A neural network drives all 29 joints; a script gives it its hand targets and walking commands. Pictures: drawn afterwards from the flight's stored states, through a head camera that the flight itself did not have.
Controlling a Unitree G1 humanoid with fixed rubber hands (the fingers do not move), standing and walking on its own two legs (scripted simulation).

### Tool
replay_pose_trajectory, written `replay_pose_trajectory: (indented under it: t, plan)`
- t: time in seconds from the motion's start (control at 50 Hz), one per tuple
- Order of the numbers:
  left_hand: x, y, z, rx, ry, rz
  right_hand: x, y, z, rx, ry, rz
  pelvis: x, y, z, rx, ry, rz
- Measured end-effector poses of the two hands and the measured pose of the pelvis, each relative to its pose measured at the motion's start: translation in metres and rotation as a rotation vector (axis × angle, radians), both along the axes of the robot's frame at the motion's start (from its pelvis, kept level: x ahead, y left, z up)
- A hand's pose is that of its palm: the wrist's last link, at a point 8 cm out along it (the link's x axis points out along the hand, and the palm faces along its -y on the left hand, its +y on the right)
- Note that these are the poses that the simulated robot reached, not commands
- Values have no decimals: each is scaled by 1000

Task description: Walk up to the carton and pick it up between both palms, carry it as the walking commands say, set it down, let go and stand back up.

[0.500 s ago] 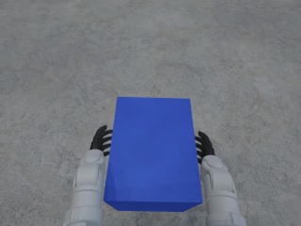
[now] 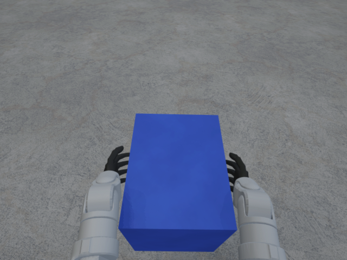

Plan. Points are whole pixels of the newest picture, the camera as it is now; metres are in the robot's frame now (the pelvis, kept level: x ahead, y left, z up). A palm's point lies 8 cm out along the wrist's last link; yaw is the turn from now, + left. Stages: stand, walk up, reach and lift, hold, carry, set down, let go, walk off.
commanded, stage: reach and lift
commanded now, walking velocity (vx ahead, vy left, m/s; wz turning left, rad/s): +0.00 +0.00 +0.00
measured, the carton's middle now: (175, 184) +0.32 +0.01 -0.02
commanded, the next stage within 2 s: hold in 0.86 s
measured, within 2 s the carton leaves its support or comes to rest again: neither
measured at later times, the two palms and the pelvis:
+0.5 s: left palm (115, 174) +0.30 +0.15 +0.04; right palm (242, 183) +0.29 -0.15 +0.03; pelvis +0.01 +0.00 +0.00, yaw +0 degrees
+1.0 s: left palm (114, 180) +0.28 +0.15 +0.04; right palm (243, 189) +0.28 -0.15 +0.03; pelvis +0.01 +0.00 +0.00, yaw +1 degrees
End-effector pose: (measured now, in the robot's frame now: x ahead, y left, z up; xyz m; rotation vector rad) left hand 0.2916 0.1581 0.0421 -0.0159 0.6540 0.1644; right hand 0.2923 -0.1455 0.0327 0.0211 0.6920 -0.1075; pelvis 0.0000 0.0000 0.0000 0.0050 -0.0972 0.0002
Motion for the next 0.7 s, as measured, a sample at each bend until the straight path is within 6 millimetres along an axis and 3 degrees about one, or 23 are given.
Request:
replay_pose_trajectory:
  t: [0.7]
  plan:
    - [5, -5, -3, 27, 27, -36, 0, -5, -3, -31, 25, 10, 14, 0, 3, 0, 7, 7]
